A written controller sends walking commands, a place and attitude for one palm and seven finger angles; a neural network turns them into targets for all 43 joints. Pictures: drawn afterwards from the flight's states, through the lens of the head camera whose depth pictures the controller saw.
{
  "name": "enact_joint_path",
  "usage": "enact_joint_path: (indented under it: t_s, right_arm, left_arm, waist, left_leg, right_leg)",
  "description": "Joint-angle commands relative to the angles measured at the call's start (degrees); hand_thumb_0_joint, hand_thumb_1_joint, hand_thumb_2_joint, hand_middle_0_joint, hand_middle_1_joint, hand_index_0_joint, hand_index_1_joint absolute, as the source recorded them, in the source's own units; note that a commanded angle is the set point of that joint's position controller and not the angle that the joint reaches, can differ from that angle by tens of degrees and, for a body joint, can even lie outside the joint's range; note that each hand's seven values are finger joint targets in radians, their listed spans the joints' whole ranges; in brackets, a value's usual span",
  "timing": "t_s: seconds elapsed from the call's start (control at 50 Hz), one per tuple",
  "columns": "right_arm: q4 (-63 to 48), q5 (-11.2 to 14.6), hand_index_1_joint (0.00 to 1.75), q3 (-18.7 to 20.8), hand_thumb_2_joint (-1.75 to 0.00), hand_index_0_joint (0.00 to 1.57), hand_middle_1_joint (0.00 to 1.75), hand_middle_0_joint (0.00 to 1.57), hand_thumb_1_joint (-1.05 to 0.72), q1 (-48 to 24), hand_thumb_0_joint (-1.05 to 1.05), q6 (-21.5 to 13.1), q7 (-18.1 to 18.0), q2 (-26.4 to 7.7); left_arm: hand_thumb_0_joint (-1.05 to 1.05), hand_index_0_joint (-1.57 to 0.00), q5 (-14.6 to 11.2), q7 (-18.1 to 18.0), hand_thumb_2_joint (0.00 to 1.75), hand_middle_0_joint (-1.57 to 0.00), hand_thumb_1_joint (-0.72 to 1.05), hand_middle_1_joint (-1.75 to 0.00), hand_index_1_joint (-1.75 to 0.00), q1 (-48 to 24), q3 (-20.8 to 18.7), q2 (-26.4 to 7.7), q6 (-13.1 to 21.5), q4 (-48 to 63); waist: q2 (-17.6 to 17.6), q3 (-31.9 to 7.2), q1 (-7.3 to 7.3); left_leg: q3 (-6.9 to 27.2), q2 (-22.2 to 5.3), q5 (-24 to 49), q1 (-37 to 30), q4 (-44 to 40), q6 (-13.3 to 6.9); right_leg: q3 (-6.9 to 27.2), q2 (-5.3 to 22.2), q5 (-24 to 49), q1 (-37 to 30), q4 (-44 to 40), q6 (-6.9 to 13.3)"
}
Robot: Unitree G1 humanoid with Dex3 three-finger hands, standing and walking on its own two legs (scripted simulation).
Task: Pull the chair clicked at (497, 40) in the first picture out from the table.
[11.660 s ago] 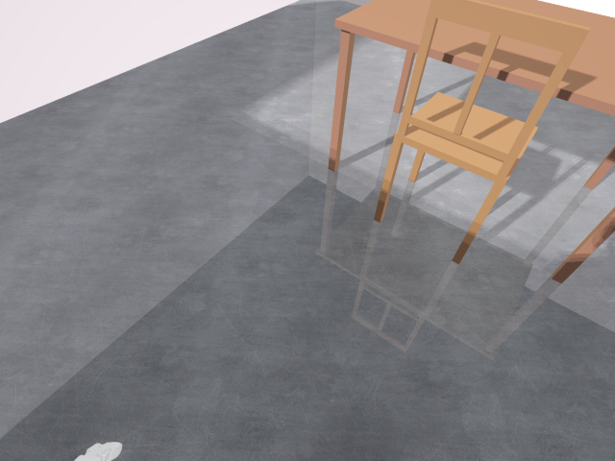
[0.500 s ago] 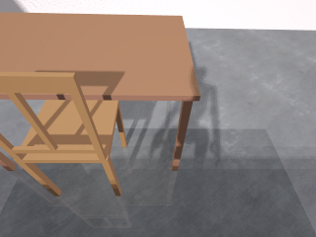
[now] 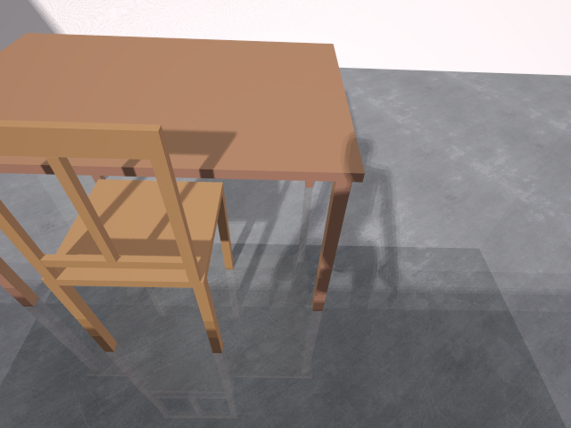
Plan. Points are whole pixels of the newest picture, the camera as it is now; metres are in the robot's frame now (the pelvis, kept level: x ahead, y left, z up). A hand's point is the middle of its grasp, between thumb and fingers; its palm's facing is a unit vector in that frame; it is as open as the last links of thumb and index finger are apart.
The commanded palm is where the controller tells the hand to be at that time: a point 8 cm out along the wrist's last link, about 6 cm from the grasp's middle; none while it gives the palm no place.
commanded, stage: look again from close up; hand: left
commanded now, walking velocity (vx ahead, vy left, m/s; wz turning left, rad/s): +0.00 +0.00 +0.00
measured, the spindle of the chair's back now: (88, 214) +0.51 +0.44 -0.06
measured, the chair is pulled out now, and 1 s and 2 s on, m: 0.00 0.00 0.00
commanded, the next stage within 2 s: shuffle to correct the standing spot in 0.36 s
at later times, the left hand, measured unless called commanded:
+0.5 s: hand out of the picture +0.00 +0.16 -0.18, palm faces +0.03 -0.99 -0.16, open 7.4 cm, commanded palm none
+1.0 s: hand out of the picture +0.14 +0.23 -0.17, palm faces +0.01 -0.98 -0.18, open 7.4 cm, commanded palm none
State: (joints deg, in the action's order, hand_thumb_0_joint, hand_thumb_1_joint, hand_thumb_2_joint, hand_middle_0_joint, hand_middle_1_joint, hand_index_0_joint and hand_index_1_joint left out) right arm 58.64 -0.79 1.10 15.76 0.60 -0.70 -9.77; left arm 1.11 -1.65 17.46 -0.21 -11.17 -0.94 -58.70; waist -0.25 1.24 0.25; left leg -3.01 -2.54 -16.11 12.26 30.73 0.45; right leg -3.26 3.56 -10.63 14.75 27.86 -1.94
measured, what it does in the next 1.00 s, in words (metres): walks ahead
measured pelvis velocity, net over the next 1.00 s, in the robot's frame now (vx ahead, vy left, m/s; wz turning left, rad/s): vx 0.09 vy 0.06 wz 0.01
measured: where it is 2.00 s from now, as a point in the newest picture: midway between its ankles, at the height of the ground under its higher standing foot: outside the picture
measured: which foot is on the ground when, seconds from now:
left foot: down 0.00-1.00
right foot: down 0.00-0.74, up 0.76-1.00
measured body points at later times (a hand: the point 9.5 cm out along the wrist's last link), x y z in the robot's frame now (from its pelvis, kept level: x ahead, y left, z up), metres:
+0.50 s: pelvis +0.01 +0.00 +0.00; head +0.02 +0.01 +0.45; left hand +0.00 +0.21 -0.16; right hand -0.02 -0.21 -0.16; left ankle +0.01 +0.12 -0.74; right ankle +0.05 -0.14 -0.74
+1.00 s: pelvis +0.09 +0.06 +0.01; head +0.12 +0.07 +0.45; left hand +0.14 +0.29 -0.15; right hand +0.01 -0.15 -0.14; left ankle +0.01 +0.12 -0.74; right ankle +0.13 -0.06 -0.70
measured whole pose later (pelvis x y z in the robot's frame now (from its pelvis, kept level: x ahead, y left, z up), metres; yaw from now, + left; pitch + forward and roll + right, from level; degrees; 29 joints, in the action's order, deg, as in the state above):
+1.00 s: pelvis +0.09 +0.06 +0.01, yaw +0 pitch +0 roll -1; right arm 63.1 -1.1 0.1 24.3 -2.9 -2.4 -6.8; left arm 1.0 -0.9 12.1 -2.6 -9.1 -0.2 -57.8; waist -0.2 3.6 -2.1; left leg -5.8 2.8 -18.0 2.8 20.2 -4.8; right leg -6.2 3.4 -18.0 25.3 44.9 0.0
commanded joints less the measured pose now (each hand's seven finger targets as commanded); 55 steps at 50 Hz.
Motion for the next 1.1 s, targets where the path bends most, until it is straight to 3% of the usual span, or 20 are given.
enact_joint_path:
  t_s: [0.0, 0.44, 0.52, 0.56, 0.6, 0.64, 0.68, 0.7, 0.72, 0.74, 0.76, 0.78, 0.82, 0.9, 0.94, 0.98, 1.02, 1.04, 1.06, 1.08]
  right_arm:
    - [-1.9, -0.2, 0.30, 1.5, -0.90, 0.20, 0.30, 0.20, -0.90, 2.7, 0.00, -0.6, -0.2, -6.7]
    - [2.7, 0.3, 0.30, 1.0, -0.90, 0.20, 0.30, 0.20, -0.90, 6.9, 0.00, -0.9, -0.7, -3.0]
    - [2.3, -0.1, 0.30, 1.2, -0.90, 0.20, 0.30, 0.20, -0.90, 7.1, 0.00, -0.2, -0.3, -3.4]
    - [1.5, -0.3, 0.30, 1.3, -0.90, 0.20, 0.30, 0.20, -0.90, 6.6, 0.00, 0.4, -0.1, -3.0]
    - [0.5, -0.3, 0.30, 1.4, -0.90, 0.20, 0.30, 0.20, -0.90, 6.3, 0.00, 0.7, 0.1, -2.5]
    - [0.2, -0.3, 0.30, 1.6, -0.90, 0.20, 0.30, 0.20, -0.90, 7.4, 0.00, 0.7, 0.2, -1.9]
    - [1.1, -0.2, 0.30, 1.3, -0.90, 0.20, 0.30, 0.20, -0.90, 11.5, 0.00, -0.1, 0.3, -1.5]
    - [2.0, -0.3, 0.30, 1.4, -0.90, 0.20, 0.30, 0.20, -0.90, 14.2, 0.00, -0.6, 0.2, -2.6]
    - [2.6, -0.8, 0.30, 2.4, -0.90, 0.20, 0.30, 0.20, -0.90, 17.9, 0.00, -1.2, -0.1, -7.0]
    - [2.8, -0.8, 0.30, 2.7, -0.90, 0.20, 0.30, 0.20, -0.90, 18.5, 0.00, -1.5, -0.4, -8.4]
    - [2.9, -0.7, 0.30, 2.1, -0.90, 0.20, 0.30, 0.20, -0.90, 16.7, 0.00, -1.8, -0.9, -7.1]
    - [2.0, -0.6, 0.30, 1.4, -0.90, 0.20, 0.30, 0.20, -0.90, 13.8, 0.00, -2.4, -1.0, -5.5]
    - [1.5, -0.5, 0.30, 0.7, -0.90, 0.20, 0.30, 0.20, -0.90, 11.8, 0.00, -3.5, -1.1, -4.3]
    - [3.0, -0.5, 0.30, 0.3, -0.90, 0.20, 0.30, 0.20, -0.90, 13.7, 0.00, -4.2, -2.0, -4.9]
    - [3.6, -0.4, 0.30, 0.2, -0.90, 0.20, 0.30, 0.20, -0.90, 13.2, 0.00, -4.0, -2.5, -4.9]
    - [4.1, 0.0, 0.30, 0.4, -0.90, 0.20, 0.30, 0.20, -0.90, 11.9, 0.00, -3.4, -3.0, -5.0]
    - [3.9, 0.5, 0.30, 1.0, -0.90, 0.20, 0.30, 0.20, -0.90, 11.0, 0.00, -2.8, -3.1, -5.5]
    - [3.4, 1.0, 0.30, 1.4, -0.90, 0.20, 0.30, 0.20, -0.90, 10.5, 0.00, -2.5, -3.1, -5.0]
    - [2.7, 1.3, 0.30, 1.9, -0.90, 0.20, 0.30, 0.20, -0.90, 11.5, 0.00, -1.9, -3.1, -3.9]
    - [2.2, 1.5, 0.30, 2.1, -0.90, 0.20, 0.30, 0.20, -0.90, 11.3, 0.00, -1.4, -2.9, -2.5]
  left_arm:
    - [0.00, -0.20, 0.1, -0.5, 0.90, -0.20, 0.90, -0.30, -0.30, 3.0, -1.3, -5.1, 1.3, 1.9]
    - [0.00, -0.20, 0.0, -1.1, 0.90, -0.20, 0.90, -0.30, -0.30, 6.1, -1.4, -1.5, 1.9, -1.5]
    - [0.00, -0.20, 0.4, -0.9, 0.90, -0.20, 0.90, -0.30, -0.30, 6.3, -2.2, -3.1, 1.6, -0.8]
    - [0.00, -0.20, 0.4, -0.7, 0.90, -0.20, 0.90, -0.30, -0.30, 6.3, -3.1, -4.3, 1.2, -0.3]
    - [0.00, -0.20, 0.3, -0.8, 0.90, -0.20, 0.90, -0.30, -0.30, 6.9, -4.1, -6.4, 1.0, 0.2]
    - [0.00, -0.20, 0.4, -1.1, 0.90, -0.20, 0.90, -0.30, -0.30, 5.5, -4.8, -7.1, 1.1, 1.1]
    - [0.00, -0.20, 0.5, -0.9, 0.90, -0.20, 0.90, -0.30, -0.30, 1.8, -4.8, -6.0, 1.0, 2.5]
    - [0.00, -0.20, 0.4, -0.5, 0.90, -0.20, 0.90, -0.30, -0.30, 0.4, -4.4, -4.3, 0.7, 3.1]
    - [0.00, -0.20, 0.4, -0.1, 0.90, -0.20, 0.90, -0.30, -0.30, -0.5, -3.7, -0.6, 0.4, 4.4]
    - [0.00, -0.20, 1.0, -0.1, 0.90, -0.20, 0.90, -0.30, -0.30, -3.5, -3.1, 1.0, 0.8, 5.7]
    - [0.00, -0.20, 1.3, 0.0, 0.90, -0.20, 0.90, -0.30, -0.30, -4.3, -3.1, 0.3, 1.2, 5.5]
    - [0.00, -0.20, 1.0, 0.6, 0.90, -0.20, 0.90, -0.30, -0.30, -2.8, -3.2, 0.6, 1.8, 4.9]
    - [0.00, -0.20, 0.5, 1.5, 0.90, -0.20, 0.90, -0.30, -0.30, -2.6, -2.9, 1.6, 2.6, 3.9]
    - [0.00, -0.20, 0.1, 1.4, 0.90, -0.20, 0.90, -0.30, -0.30, -3.5, -2.2, 2.4, 2.4, 3.6]
    - [0.00, -0.20, -0.2, 0.7, 0.90, -0.20, 0.90, -0.30, -0.30, -4.2, -1.9, 2.3, 2.1, 3.8]
    - [0.00, -0.20, -0.5, -0.1, 0.90, -0.20, 0.90, -0.30, -0.30, -3.3, -2.0, 1.6, 1.6, 3.1]
    - [0.00, -0.20, -0.4, -0.7, 0.90, -0.20, 0.90, -0.30, -0.30, 1.6, -2.5, -1.2, 1.7, 2.0]
    - [0.00, -0.20, -0.2, -1.0, 0.90, -0.20, 0.90, -0.30, -0.30, 4.4, -3.1, -2.8, 1.8, 1.3]
    - [0.00, -0.20, 0.2, -1.5, 0.90, -0.20, 0.90, -0.30, -0.30, 7.0, -3.9, -5.6, 2.0, 0.7]
    - [0.00, -0.20, -0.1, -1.7, 0.90, -0.20, 0.90, -0.30, -0.30, 8.6, -4.3, -7.5, 2.4, -0.3]
  waist:
    - [0.6, 4.2, -0.37]
    - [0.4, 4.0, -0.54]
    - [-0.8, 5.1, -0.09]
    - [-3.6, 7.1, 0.26]
    - [-9.0, 6.6, 0.60]
    - [-12.3, 5.8, -0.55]
    - [-7.7, 4.7, -3.07]
    - [-0.4, 4.8, -3.91]
    - [14.9, 4.6, -5.24]
    - [20.6, 8.6, -5.65]
    - [16.3, 10.2, -4.68]
    - [11.3, 9.3, -2.66]
    - [3.8, 6.5, -1.64]
    - [4.6, 1.8, -2.01]
    - [4.8, 0.6, -1.51]
    - [5.4, 0.4, -0.46]
    - [5.2, -1.7, 1.67]
    - [3.3, -2.6, 2.95]
    - [-2.3, -5.4, 3.23]
    - [-5.8, -8.0, 3.05]
  left_leg:
    - [5.2, -3.3, -8.9, 7.2, -11.1, -2.0]
    - [3.5, -3.1, -0.7, 5.1, -9.2, -1.8]
    - [2.5, -1.3, -10.7, 7.2, -7.1, -2.1]
    - [1.3, 0.4, -12.6, 10.1, -3.0, -2.1]
    - [-1.1, 1.8, -10.0, 12.0, 4.6, -1.7]
    - [-1.8, 1.3, -8.3, 9.0, 9.5, -1.6]
    - [-1.4, 1.0, -6.5, -0.2, -0.8, -2.0]
    - [2.4, -0.6, -7.8, -3.1, -7.1, -2.8]
    - [15.9, -9.8, -15.0, -6.0, -15.9, -5.7]
    - [24.7, -14.6, -14.0, -5.5, -22.8, -9.1]
    - [23.8, -14.9, -7.0, -4.4, -22.8, -11.0]
    - [20.3, -13.9, 0.2, -5.8, -20.8, -12.3]
    - [13.5, -11.9, 20.3, -9.3, -17.6, -12.4]
    - [7.0, -9.6, 44.4, -15.0, -13.9, -11.1]
    - [5.6, -9.8, 57.8, -15.7, -10.8, -8.5]
    - [5.0, -9.8, 63.3, -13.7, -8.8, -5.9]
    - [5.0, -8.7, 62.0, -12.9, -3.2, -3.0]
    - [4.8, -7.3, 57.3, -8.1, 1.9, -1.3]
    - [3.2, -3.1, 41.3, 1.5, 12.2, 0.6]
    - [0.5, 3.7, -2.4, 9.7, 23.8, 2.1]
  right_leg:
    - [3.9, 1.7, -8.9, 0.1, -6.3, 1.8]
    - [4.3, 2.5, -2.3, -0.8, -5.3, 2.3]
    - [6.7, 3.7, -17.2, 0.4, -7.5, 3.3]
    - [9.5, 6.0, -24.1, 2.0, -9.8, 4.3]
    - [14.4, 10.8, -29.2, 1.6, -14.0, 6.4]
    - [16.8, 14.2, -29.5, 4.6, -16.9, 8.2]
    - [10.6, 11.1, -24.2, 9.3, -10.9, 6.8]
    - [4.7, 5.9, -21.3, 11.7, -2.6, 4.9]
    - [-3.7, -0.9, -19.9, 18.0, 13.2, 2.2]
    - [-3.8, -2.7, -21.5, 24.5, 24.5, 1.8]
    - [0.7, 0.2, -18.4, 25.5, 30.0, 2.7]
    - [1.2, 1.8, -14.7, 25.7, 32.4, 2.9]
    - [-0.4, 2.6, -10.6, 23.3, 30.0, 2.0]
    - [-2.9, 0.3, -8.2, 17.3, 21.3, 1.8]
    - [-2.8, -0.7, -5.9, 13.1, 14.2, 2.0]
    - [-2.6, -1.7, -2.8, 6.6, 8.2, 2.5]
    - [-2.1, -2.4, 4.8, -0.8, 0.1, 3.0]
    - [-0.1, -0.8, 17.6, -7.7, -0.9, 4.2]
    - [8.7, 7.2, 43.5, -16.6, 3.1, 8.8]
    - [15.6, 18.2, 67.2, -22.4, 3.4, 16.5]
